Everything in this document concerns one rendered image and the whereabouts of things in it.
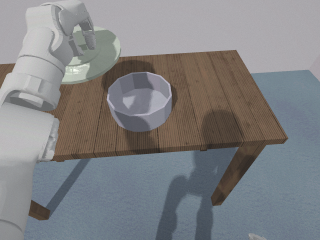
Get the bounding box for left robot forearm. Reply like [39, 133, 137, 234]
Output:
[0, 2, 74, 111]

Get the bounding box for table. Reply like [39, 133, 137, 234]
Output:
[0, 50, 288, 221]

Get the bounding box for left robot upper arm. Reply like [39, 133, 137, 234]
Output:
[0, 102, 60, 240]

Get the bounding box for pot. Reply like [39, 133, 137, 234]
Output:
[107, 72, 172, 132]

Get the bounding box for robot left hand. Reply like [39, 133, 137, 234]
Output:
[53, 0, 96, 57]

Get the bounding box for lid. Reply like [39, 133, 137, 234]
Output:
[61, 26, 121, 85]

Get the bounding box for knob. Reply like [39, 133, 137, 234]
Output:
[69, 31, 88, 51]

